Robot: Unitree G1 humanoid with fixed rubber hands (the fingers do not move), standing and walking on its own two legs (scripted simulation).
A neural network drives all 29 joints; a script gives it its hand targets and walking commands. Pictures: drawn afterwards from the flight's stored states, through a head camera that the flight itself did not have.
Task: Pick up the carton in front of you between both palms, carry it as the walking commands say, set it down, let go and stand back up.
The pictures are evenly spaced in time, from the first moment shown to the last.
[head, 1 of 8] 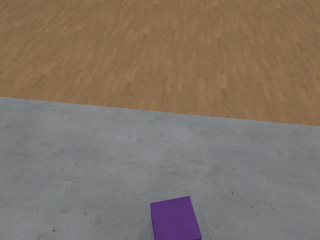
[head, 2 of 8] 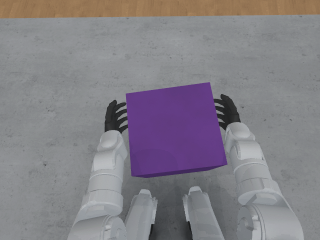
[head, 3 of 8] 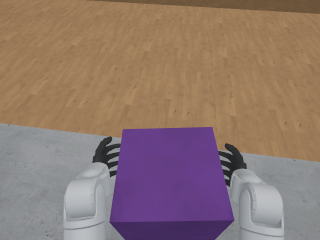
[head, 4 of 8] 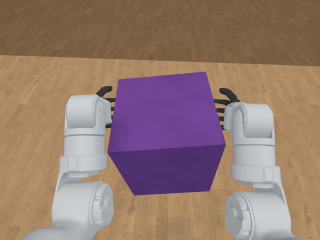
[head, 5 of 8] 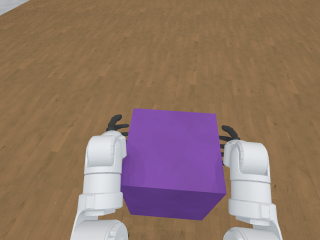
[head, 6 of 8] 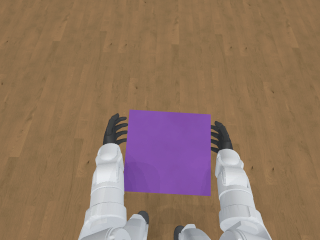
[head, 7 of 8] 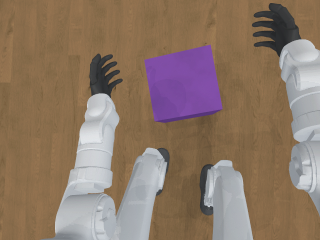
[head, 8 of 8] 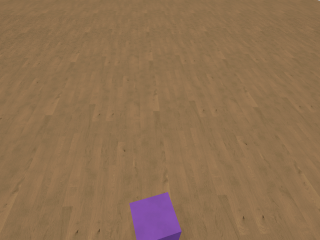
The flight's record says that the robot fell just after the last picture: no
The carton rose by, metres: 1.08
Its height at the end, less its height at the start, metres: +0.34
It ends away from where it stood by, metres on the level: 5.15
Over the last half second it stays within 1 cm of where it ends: yes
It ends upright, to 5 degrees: yes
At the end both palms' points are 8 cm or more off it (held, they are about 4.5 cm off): yes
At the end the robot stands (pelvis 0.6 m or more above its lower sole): yes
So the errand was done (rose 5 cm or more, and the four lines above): yes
